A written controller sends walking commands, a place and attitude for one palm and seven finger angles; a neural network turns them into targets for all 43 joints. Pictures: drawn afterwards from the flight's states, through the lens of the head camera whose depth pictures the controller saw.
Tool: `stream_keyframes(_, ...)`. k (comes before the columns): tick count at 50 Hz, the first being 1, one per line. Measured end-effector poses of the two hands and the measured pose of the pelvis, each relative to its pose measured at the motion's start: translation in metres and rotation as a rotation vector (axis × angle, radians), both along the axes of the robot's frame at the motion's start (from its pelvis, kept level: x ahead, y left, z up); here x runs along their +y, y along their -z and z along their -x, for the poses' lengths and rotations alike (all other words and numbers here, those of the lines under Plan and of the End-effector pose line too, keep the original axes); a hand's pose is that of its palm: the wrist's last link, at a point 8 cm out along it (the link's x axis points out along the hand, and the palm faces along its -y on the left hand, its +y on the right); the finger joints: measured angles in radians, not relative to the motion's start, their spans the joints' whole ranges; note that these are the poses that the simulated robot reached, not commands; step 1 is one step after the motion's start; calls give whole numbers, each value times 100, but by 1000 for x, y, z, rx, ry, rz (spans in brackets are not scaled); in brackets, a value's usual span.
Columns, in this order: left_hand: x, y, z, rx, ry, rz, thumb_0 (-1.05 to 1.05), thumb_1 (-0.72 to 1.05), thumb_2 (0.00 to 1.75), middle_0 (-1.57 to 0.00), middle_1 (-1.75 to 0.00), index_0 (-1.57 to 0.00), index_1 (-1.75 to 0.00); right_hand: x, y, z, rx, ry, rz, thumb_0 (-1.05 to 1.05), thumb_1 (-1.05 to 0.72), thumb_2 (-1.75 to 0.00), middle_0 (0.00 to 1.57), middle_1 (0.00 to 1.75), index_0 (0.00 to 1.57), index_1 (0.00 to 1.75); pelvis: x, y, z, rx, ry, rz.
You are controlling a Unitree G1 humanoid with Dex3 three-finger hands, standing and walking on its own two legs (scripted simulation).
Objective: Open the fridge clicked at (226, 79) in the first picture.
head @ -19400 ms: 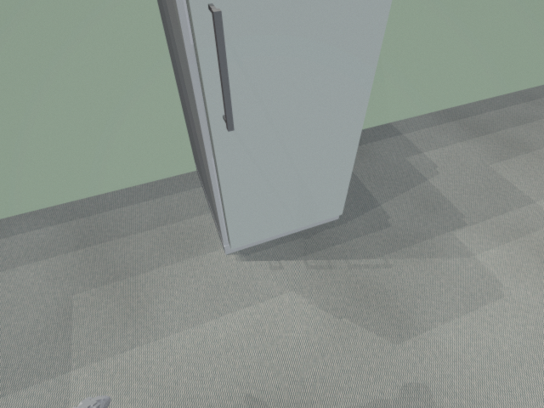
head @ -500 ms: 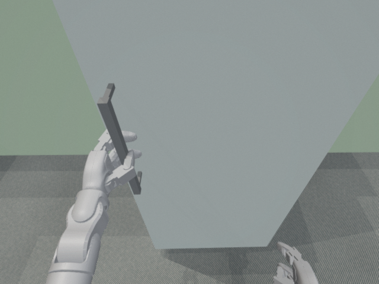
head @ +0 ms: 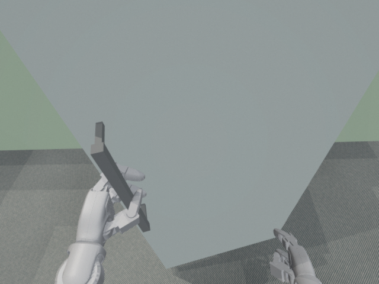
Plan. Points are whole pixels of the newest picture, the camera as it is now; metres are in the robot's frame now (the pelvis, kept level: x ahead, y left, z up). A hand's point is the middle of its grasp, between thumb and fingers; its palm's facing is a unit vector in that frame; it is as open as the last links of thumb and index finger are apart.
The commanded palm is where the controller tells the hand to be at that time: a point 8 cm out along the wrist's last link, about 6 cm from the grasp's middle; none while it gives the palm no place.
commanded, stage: walk backward, drawing the door open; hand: left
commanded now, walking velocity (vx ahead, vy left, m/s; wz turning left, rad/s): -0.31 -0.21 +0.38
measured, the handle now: (127, 188) +0.28 +0.13 +0.10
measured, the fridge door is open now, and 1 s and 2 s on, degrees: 15 42 69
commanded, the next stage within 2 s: stop walking and hold the door back in 1.90 s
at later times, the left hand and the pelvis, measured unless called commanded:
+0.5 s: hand (160, 279) +0.13 +0.05 +0.10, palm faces +0.11 -0.98 -0.18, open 5.9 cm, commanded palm +0.09 +0.09 +0.11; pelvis -0.11 -0.09 +0.00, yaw +11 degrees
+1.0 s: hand out of the picture +0.05 -0.04 +0.10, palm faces +0.48 -0.85 -0.19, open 6.1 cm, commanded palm +0.00 -0.01 +0.11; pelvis -0.13 -0.28 -0.01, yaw +36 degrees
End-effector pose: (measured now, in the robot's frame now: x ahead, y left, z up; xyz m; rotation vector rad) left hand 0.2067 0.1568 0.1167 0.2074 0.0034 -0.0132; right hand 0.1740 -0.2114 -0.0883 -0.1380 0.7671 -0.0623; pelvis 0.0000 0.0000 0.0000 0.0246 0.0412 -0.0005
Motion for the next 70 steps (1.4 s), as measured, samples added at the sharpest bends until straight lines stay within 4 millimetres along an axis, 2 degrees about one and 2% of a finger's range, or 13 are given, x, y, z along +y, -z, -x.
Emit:
stream_keyframes(5, -9, 1, 17, -4, -37, 12, -1, 69, 82, -45, -140, -35, -139, -4, 1, 20, 12, -17, -25, 1, -91, -90, 20, 30, 20, 30, -13, -2, 25, -10, -16, 1)
stream_keyframes(15, -29, 6, 59, -88, -6, 86, 1, 71, 79, -46, -140, -36, -140, -29, 3, 76, 22, -12, 68, 1, -91, -90, 20, 30, 20, 30, -30, 7, 71, -31, -83, 1)
stream_keyframes(20, -41, 3, 82, -73, -37, 27, 0, 69, 76, -46, -140, -36, -140, -38, 5, 102, 57, -66, 54, 1, -91, -90, 20, 30, 20, 30, -55, -1, 91, -34, -160, 21)
stream_keyframes(25, -60, 4, 106, -93, -109, 25, 0, 69, 78, -46, -140, -35, -140, -57, 13, 109, 66, -116, 14, 1, -91, -90, 20, 30, 20, 30, -93, 4, 109, -42, -185, 25)
stream_keyframes(33, -89, 3, 141, -88, -199, 10, 0, 68, 77, -46, -140, -36, -140, -103, 14, 102, 40, -194, 84, 1, -91, -90, 20, 30, 20, 30, -141, 6, 129, -54, -338, -4)
stream_keyframes(39, -111, 8, 163, -182, -230, 58, 3, 68, 78, -46, -140, -36, -139, -118, 7, 92, -69, -324, 133, 1, -91, -90, 20, 30, 19, 30, -174, 21, 145, -42, -436, -1)
stream_keyframes(44, -129, 6, 180, -168, -313, 0, 1, 66, 77, -46, -140, -35, -138, -130, 6, 93, -2, -458, 102, 1, -91, -90, 20, 30, 20, 30, -222, 7, 149, -81, -537, 20)
stream_keyframes(48, -149, 4, 195, -152, -428, 2, 2, 67, 78, -46, -140, -35, -139, -146, 13, 80, 37, -551, 67, 1, -90, -90, 20, 30, 20, 30, -261, 5, 140, -81, -601, 60)
stream_keyframes(50, -159, 5, 201, -174, -494, -23, 1, 67, 79, -46, -140, -34, -139, -155, 21, 66, 36, -582, 45, 1, -90, -90, 20, 30, 20, 30, -284, 14, 129, -61, -625, 40)
stream_keyframes(53, -174, 6, 209, -187, -577, -44, 1, 67, 80, -46, -140, -33, -139, -170, 30, 43, 22, -599, 41, 1, -90, -90, 20, 30, 20, 30, -312, 21, 127, -82, -665, 41)
stream_keyframes(58, -196, 5, 223, -181, -644, -19, 2, 68, 80, -46, -140, -34, -140, -192, 17, 16, -27, -627, 101, 1, -91, -90, 20, 30, 20, 30, -342, 16, 124, -85, -744, 0)
stream_keyframes(62, -213, 9, 232, -250, -676, -20, 3, 69, 81, -46, -140, -33, -139, -203, 15, 2, -102, -684, 129, 1, -91, -90, 20, 30, 20, 30, -366, 30, 119, -70, -790, 15)
stream_keyframes(70, -253, 0, 252, -150, -866, -50, 3, 69, 80, -46, -140, -34, -139, -234, 11, -7, 44, -871, 126, 1, -91, -90, 20, 30, 20, 30, -433, 1, 81, -94, -921, 72)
